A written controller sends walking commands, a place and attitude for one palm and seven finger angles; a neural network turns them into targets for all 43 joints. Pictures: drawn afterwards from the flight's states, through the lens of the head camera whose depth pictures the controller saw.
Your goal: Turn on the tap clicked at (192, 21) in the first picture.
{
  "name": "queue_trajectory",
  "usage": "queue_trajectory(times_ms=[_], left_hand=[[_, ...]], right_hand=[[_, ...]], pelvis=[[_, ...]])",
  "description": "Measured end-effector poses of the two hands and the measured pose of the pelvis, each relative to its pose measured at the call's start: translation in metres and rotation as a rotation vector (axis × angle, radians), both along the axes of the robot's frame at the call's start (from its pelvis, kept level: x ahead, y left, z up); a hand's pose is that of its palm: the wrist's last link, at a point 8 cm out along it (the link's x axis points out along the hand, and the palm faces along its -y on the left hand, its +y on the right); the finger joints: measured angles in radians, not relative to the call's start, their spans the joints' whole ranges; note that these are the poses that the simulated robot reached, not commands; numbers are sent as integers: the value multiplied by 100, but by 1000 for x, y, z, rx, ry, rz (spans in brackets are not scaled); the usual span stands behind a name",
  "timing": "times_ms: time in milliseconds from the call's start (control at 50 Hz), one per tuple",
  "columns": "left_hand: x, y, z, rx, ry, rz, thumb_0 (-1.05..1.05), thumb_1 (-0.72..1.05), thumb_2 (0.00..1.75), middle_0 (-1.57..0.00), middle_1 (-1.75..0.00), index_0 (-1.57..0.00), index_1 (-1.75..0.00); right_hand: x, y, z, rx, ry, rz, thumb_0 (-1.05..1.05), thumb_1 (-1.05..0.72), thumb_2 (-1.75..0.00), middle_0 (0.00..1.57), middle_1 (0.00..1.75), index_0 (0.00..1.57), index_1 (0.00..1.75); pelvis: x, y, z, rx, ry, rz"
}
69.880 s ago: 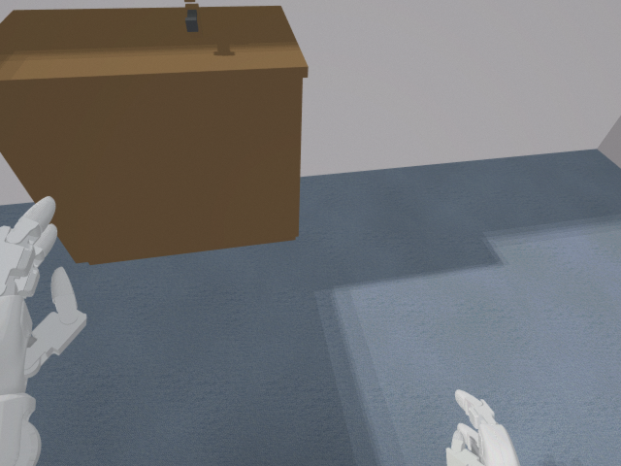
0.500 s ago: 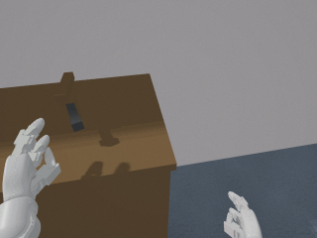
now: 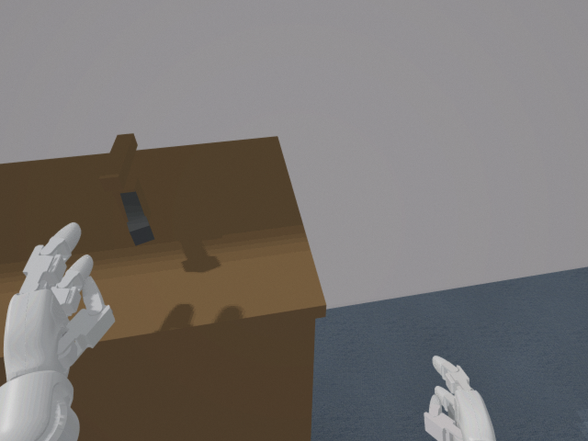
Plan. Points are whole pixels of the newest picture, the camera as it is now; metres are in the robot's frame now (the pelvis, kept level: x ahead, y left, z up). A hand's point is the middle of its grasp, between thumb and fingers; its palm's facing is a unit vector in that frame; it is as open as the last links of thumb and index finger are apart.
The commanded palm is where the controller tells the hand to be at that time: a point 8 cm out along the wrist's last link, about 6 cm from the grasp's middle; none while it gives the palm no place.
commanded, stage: turn the palm inward beside the body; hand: left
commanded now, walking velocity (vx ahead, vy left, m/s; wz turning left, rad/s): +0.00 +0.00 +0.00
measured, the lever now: (140, 230) +0.35 +0.29 +0.12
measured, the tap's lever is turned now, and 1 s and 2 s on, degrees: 19 19 19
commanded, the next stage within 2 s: reach beside the lever's end, fingers flat in 0.32 s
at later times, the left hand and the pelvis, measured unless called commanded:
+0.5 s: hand (140, 296) +0.21 +0.20 +0.16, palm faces +0.46 -0.88 -0.13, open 7.4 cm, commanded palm +0.16 +0.26 +0.17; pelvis +0.02 -0.02 +0.00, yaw +0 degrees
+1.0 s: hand (109, 270) +0.26 +0.27 +0.14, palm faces +0.50 -0.85 -0.13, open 7.4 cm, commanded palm +0.20 +0.32 +0.15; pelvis +0.01 -0.01 +0.01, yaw -1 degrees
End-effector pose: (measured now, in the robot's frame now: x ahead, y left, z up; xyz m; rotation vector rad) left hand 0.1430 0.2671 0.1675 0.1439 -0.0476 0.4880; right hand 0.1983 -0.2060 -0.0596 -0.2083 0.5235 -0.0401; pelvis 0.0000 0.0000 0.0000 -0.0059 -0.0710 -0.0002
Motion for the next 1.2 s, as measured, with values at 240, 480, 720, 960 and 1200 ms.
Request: queue_trajectory(times_ms=[240, 480, 720, 960, 1200], left_hand=[[23, -13, -1, -16, 35, -6, 1, 90, 90, -20, -31, -21, -30], [25, -26, 1, -7, 21, -6, 1, 90, 90, -20, -31, -21, -30], [16, 14, -5, -9, 27, 102, 1, 90, 90, -20, -31, -21, -30], [62, 36, -15, -41, 73, 45, 1, 90, 90, -20, -30, -21, -30], [63, 69, -29, -52, 72, 82, 1, 90, 90, -19, -28, -20, -27]], right_hand=[[23, -11, 1, 15, 4, -1, 1, -90, -90, 20, 30, 20, 30], [20, -32, -1, 13, 13, -29, 1, -90, -90, 20, 30, 20, 30], [-4, -50, -7, -6, 46, -82, 1, -90, -90, 20, 30, 20, 30], [-19, -46, -15, -18, 93, -135, 1, -90, -90, 20, 30, 20, 30], [-10, -27, -8, -41, 96, -126, 1, -90, -90, 20, 30, 20, 30]], pelvis=[[22, -10, 3, 15, 27, -4], [25, -23, 3, 20, 21, -3], [12, -31, 4, 11, 10, 1], [5, -18, 5, 4, 37, -8], [22, 5, 6, 3, 54, -20]])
